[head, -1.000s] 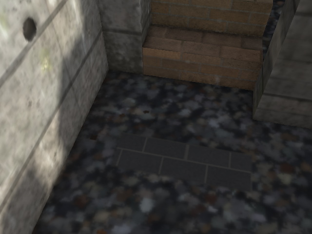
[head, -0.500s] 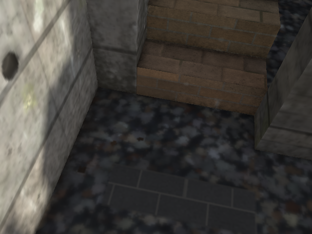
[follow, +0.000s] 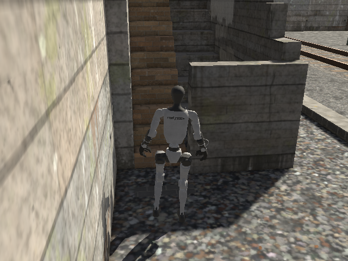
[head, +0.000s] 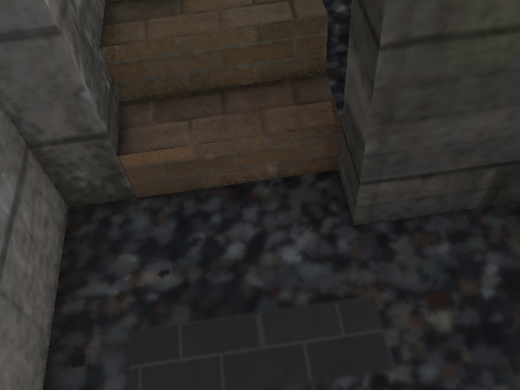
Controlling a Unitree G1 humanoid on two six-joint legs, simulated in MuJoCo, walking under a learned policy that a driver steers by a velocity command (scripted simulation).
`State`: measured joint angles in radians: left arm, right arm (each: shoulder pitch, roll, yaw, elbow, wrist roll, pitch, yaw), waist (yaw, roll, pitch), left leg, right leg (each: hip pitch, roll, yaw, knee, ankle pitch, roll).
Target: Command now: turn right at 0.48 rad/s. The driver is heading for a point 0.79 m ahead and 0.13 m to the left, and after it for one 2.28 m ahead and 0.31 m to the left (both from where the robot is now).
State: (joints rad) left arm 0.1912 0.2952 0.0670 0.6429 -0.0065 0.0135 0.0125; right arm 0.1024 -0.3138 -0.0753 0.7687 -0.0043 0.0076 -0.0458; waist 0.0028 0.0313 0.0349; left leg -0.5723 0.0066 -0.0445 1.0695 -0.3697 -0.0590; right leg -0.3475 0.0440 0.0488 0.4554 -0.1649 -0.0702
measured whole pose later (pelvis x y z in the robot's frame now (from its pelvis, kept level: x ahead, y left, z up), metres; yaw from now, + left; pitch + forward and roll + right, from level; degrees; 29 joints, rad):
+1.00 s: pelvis +0.14 +0.14 -0.02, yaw +17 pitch +1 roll -1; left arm 0.33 0.33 0.07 0.79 -0.03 -0.10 -0.01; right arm 0.21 -0.29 -0.04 0.71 0.00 -0.07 0.03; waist 0.05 -0.03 0.02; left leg -0.40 0.01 0.06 0.68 -0.31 0.06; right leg -0.40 -0.04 0.04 1.23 -0.46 0.00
